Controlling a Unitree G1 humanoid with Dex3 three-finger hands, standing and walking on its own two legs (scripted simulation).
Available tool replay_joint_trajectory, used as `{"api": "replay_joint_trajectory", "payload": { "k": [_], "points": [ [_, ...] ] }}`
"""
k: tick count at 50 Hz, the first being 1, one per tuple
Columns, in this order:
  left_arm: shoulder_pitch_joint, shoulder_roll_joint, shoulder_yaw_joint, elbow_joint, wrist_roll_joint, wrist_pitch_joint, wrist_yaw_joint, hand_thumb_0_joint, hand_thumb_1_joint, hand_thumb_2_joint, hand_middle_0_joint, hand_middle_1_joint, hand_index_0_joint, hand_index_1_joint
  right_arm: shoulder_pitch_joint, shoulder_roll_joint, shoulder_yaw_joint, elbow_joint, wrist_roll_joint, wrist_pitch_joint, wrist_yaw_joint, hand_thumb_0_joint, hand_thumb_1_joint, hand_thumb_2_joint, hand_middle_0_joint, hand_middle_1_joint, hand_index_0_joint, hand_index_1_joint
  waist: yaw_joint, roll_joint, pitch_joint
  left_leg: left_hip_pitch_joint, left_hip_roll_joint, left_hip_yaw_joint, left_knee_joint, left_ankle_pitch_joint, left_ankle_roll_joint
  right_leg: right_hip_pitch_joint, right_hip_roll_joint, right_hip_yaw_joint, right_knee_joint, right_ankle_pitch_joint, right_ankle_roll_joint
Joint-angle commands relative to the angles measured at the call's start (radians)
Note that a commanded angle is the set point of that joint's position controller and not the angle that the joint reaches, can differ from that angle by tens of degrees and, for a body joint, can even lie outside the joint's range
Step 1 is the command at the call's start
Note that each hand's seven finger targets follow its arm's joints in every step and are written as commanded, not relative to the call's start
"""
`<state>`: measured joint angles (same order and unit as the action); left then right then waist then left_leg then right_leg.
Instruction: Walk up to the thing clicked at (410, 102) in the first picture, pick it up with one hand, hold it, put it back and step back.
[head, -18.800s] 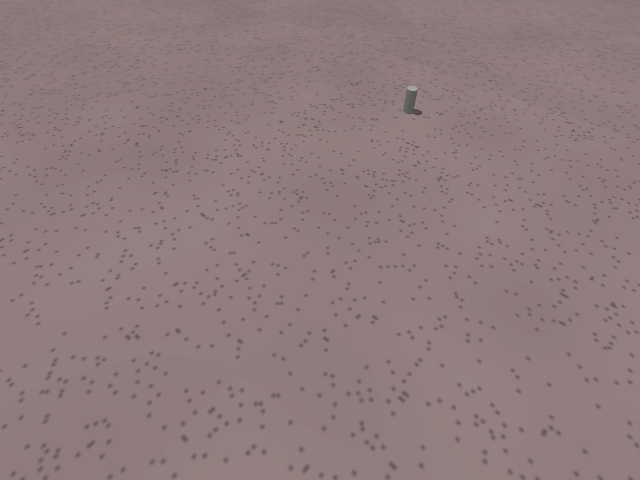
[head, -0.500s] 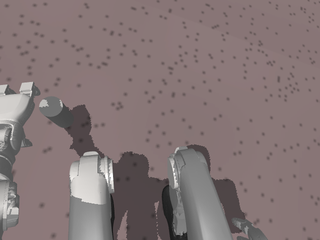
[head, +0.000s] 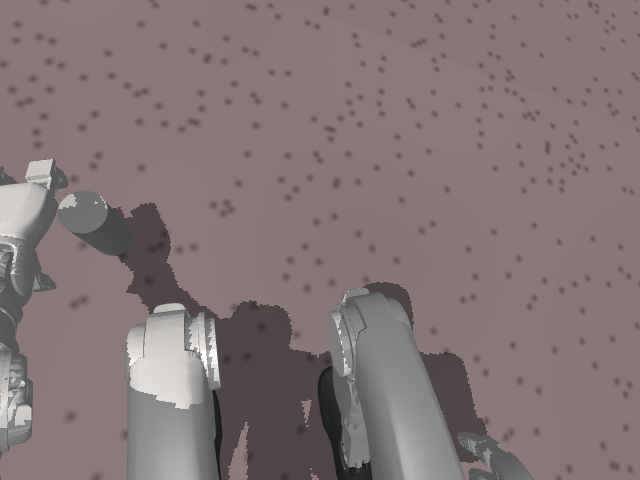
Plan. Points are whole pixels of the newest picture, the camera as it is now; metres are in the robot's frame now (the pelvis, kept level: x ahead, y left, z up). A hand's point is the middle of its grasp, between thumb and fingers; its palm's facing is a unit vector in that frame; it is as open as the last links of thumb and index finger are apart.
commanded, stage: rise first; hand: left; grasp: from above
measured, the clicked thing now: (100, 226) +0.47 +0.29 -0.28
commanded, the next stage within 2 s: approach in 0.06 s
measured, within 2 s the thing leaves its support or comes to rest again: neither
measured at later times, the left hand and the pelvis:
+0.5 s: hand (90, 200) +0.47 +0.27 -0.16, palm faces -0.35 -0.06 -0.93, open 14.1 cm; pelvis +0.00 +0.00 +0.00, yaw -1 degrees
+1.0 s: hand (66, 239) +0.42 +0.30 -0.18, palm faces -0.45 -0.08 -0.89, open 13.9 cm; pelvis -0.01 +0.00 -0.01, yaw +0 degrees
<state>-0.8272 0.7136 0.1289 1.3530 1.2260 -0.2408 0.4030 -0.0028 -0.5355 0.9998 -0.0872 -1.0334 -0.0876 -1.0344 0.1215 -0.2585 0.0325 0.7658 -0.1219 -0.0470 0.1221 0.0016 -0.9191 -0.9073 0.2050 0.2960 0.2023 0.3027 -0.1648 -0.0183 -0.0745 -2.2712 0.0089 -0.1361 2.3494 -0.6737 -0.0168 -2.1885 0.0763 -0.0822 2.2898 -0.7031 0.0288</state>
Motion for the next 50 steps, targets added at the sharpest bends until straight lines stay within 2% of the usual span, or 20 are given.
{"api": "replay_joint_trajectory", "payload": {
  "k": [1,4,7,8,9,11,17,18,21,23,25,27,32,36,38,39,43,45,49,50],
  "points": [
    [-0.278,0.271,0.032,-0.124,-0.011,-0.002,0.039,0.0,-0.547,0.995,-0.078,-1.029,-0.08,-1.028,0.192,-0.232,-0.07,-0.014,-0.004,-0.003,-0.017,0.0,-0.91,-0.904,0.199,0.3,0.2,0.3,-0.004,0.235,-0.643,0.499,-0.011,0.092,-0.231,0.132,0.05,0.29,0.004,-0.06,-0.251,0.195,-0.065],
    [-0.273,0.286,0.041,-0.13,-0.012,-0.001,0.041,0.0,-0.549,0.998,-0.078,-1.029,-0.079,-1.027,0.188,-0.229,-0.067,-0.015,-0.005,-0.002,-0.017,0.0,-0.909,-0.904,0.199,0.3,0.2,0.3,0.004,0.234,-0.661,0.508,-0.011,0.094,-0.222,0.153,0.05,0.303,0.006,-0.056,-0.252,0.213,-0.064],
    [-0.29,0.291,0.038,-0.117,-0.006,0.0,0.044,0.0,-0.549,0.997,-0.069,-1.041,-0.073,-1.036,0.186,-0.233,-0.064,-0.01,-0.008,-0.001,-0.018,0.0,-0.908,-0.904,0.2,0.3,0.2,0.3,-0.004,0.245,-0.651,0.497,-0.009,0.095,-0.212,0.144,0.05,0.291,0.006,-0.057,-0.246,0.208,-0.063],
    [-0.289,0.294,0.041,-0.107,-0.002,0.003,0.046,0.0,-0.611,1.077,-0.106,-0.961,-0.057,-0.996,0.193,-0.236,-0.065,-0.01,-0.009,-0.002,-0.016,0.0,-0.915,-0.906,0.199,0.3,0.199,0.3,-0.012,0.241,-0.636,0.498,-0.01,0.09,-0.217,0.133,0.049,0.279,0.006,-0.063,-0.244,0.195,-0.065],
    [-0.309,0.278,0.025,-0.11,-0.002,0.001,0.047,0.0,-0.577,1.02,-0.07,-1.026,-0.063,-1.033,0.189,-0.235,-0.062,-0.012,-0.011,-0.003,-0.015,0.0,-0.904,-0.898,0.2,0.3,0.2,0.3,-0.021,0.254,-0.631,0.49,-0.009,0.089,-0.219,0.12,0.048,0.27,0.005,-0.064,-0.242,0.186,-0.065],
    [-0.345,0.232,-0.01,-0.107,-0.007,0.002,0.052,0.0,-0.583,1.024,-0.069,-1.026,-0.06,-1.035,0.189,-0.238,-0.063,-0.005,-0.011,-0.009,-0.016,0.0,-0.905,-0.898,0.2,0.3,0.2,0.3,-0.036,0.278,-0.616,0.509,-0.007,0.073,-0.236,0.091,0.042,0.219,0.002,-0.075,-0.229,0.161,-0.069],
    [-0.486,0.137,-0.107,-0.127,-0.005,0.035,0.071,0.0,-0.574,1.014,-0.069,-1.056,-0.067,-1.058,0.222,-0.243,-0.059,0.011,-0.014,-0.021,-0.018,0.0,-0.909,-0.9,0.2,0.3,0.2,0.3,-0.088,0.319,-0.664,0.565,-0.001,0.07,-0.233,0.138,0.036,0.214,0.007,-0.086,-0.231,0.219,-0.071],
    [-0.51,0.136,-0.109,-0.138,-0.005,0.048,0.077,0.0,-0.566,1.007,-0.068,-1.057,-0.069,-1.056,0.229,-0.249,-0.06,0.012,-0.014,-0.022,-0.019,0.0,-0.907,-0.899,0.2,0.3,0.2,0.3,-0.096,0.345,-0.675,0.585,0.0,0.067,-0.24,0.145,0.032,0.21,0.003,-0.089,-0.227,0.226,-0.069],
    [-0.521,0.145,-0.104,-0.088,0.005,0.097,0.096,0.0,-0.574,1.013,-0.073,-1.054,-0.07,-1.056,0.23,-0.251,-0.054,0.008,-0.013,-0.021,-0.02,0.0,-0.911,-0.901,0.2,0.3,0.2,0.3,-0.083,0.369,-0.687,0.585,-0.001,0.074,-0.256,0.137,0.031,0.217,0.004,-0.086,-0.232,0.223,-0.076],
    [-0.517,0.196,-0.062,-0.078,0.007,0.139,0.109,0.0,-0.582,1.024,-0.081,-1.039,-0.073,-1.048,0.231,-0.256,-0.051,-0.003,-0.01,-0.017,-0.02,0.0,-0.912,-0.902,0.2,0.3,0.2,0.3,-0.062,0.363,-0.713,0.578,-0.001,0.088,-0.26,0.147,0.037,0.252,0.005,-0.078,-0.246,0.236,-0.074],
    [-0.495,0.177,-0.059,-0.042,0.005,0.177,0.103,0.0,-0.591,1.031,-0.087,-1.016,-0.072,-1.032,0.232,-0.249,-0.046,-0.009,-0.005,-0.012,-0.015,0.0,-0.912,-0.902,0.2,0.3,0.2,0.3,-0.06,0.361,-0.711,0.566,-0.003,0.094,-0.272,0.158,0.04,0.277,0.002,-0.071,-0.252,0.25,-0.074],
    [-0.474,0.184,-0.048,0.005,-0.01,0.209,0.087,0.0,-0.582,1.035,-0.109,-0.995,-0.088,-1.017,0.232,-0.247,-0.039,-0.019,0.002,-0.01,-0.009,0.0,-0.913,-0.903,0.199,0.3,0.199,0.3,-0.062,0.302,-0.683,0.522,-0.004,0.097,-0.268,0.154,0.051,0.292,0.006,-0.068,-0.267,0.247,-0.071],
    [-0.359,0.152,-0.068,0.064,-0.063,0.237,0.024,0.0,-0.528,0.988,-0.14,-0.972,-0.126,-0.986,0.222,-0.23,-0.027,-0.033,0.02,-0.007,-0.004,0.0,-0.909,-0.901,0.2,0.3,0.2,0.3,-0.054,0.191,-0.604,0.403,-0.01,0.106,-0.259,0.136,0.068,0.351,0.012,-0.051,-0.289,0.227,-0.062],
    [-0.302,0.193,-0.049,0.035,-0.098,0.196,-0.024,0.0,-0.483,0.966,-0.155,-1.002,-0.153,-1.004,0.224,-0.225,-0.022,-0.045,0.027,-0.004,0.001,0.0,-0.911,-0.9,0.2,0.3,0.2,0.3,-0.045,0.102,-0.61,0.334,-0.013,0.115,-0.223,0.159,0.079,0.461,0.013,-0.028,-0.299,0.253,-0.046],
    [-0.314,0.214,-0.036,-0.002,-0.101,0.153,-0.033,0.0,-0.485,0.944,-0.134,-1.028,-0.143,-1.018,0.217,-0.226,-0.021,-0.053,0.02,-0.004,0.001,0.0,-0.911,-0.9,0.2,0.3,0.2,0.3,-0.052,0.097,-0.604,0.304,-0.016,0.113,-0.206,0.143,0.078,0.464,0.015,-0.02,-0.297,0.232,-0.045],
    [-0.309,0.203,-0.049,0.016,-0.097,0.133,-0.036,0.0,-0.494,0.935,-0.124,-1.035,-0.136,-1.023,0.218,-0.225,-0.021,-0.045,0.022,-0.007,0.0,0.0,-0.912,-0.9,0.2,0.3,0.2,0.3,-0.053,0.096,-0.578,0.305,-0.016,0.108,-0.206,0.111,0.076,0.424,0.014,-0.023,-0.295,0.188,-0.049],
    [-0.416,0.247,-0.03,-0.109,-0.056,0.031,-0.002,0.0,-0.516,0.963,-0.097,-1.068,-0.11,-1.054,0.226,-0.236,-0.025,-0.029,0.005,-0.018,-0.006,0.0,-0.91,-0.899,0.2,0.3,0.2,0.3,-0.06,0.217,-0.619,0.396,-0.013,0.094,-0.197,0.083,0.053,0.344,0.014,-0.042,-0.261,0.146,-0.064],
    [-0.428,0.208,-0.05,-0.161,-0.044,0.004,0.026,0.0,-0.532,0.961,-0.077,-1.065,-0.094,-1.046,0.23,-0.239,-0.04,-0.026,-0.001,-0.025,-0.009,0.0,-0.909,-0.9,0.2,0.3,0.2,0.3,-0.073,0.28,-0.645,0.473,-0.012,0.088,-0.208,0.081,0.042,0.298,0.012,-0.054,-0.248,0.147,-0.071],
    [-0.453,0.135,-0.095,-0.06,-0.023,0.009,0.075,0.0,-0.574,1.01,-0.069,-1.012,-0.059,-1.021,0.239,-0.249,-0.039,0.001,-0.022,-0.036,-0.012,0.0,-0.904,-0.903,0.199,0.3,0.2,0.3,-0.11,0.28,-0.576,0.482,-0.009,0.074,-0.22,0.041,0.034,0.199,0.006,-0.087,-0.243,0.109,-0.073],
    [-0.469,0.152,-0.102,-0.033,-0.012,0.013,0.083,0.0,-0.57,1.019,-0.072,-1.024,-0.063,-1.033,0.237,-0.254,-0.032,0.006,-0.025,-0.039,-0.012,0.0,-0.906,-0.904,0.2,0.3,0.2,0.3,-0.11,0.291,-0.576,0.481,-0.007,0.075,-0.205,0.061,0.035,0.2,0.008,-0.088,-0.239,0.133,-0.072]
  ]
}}
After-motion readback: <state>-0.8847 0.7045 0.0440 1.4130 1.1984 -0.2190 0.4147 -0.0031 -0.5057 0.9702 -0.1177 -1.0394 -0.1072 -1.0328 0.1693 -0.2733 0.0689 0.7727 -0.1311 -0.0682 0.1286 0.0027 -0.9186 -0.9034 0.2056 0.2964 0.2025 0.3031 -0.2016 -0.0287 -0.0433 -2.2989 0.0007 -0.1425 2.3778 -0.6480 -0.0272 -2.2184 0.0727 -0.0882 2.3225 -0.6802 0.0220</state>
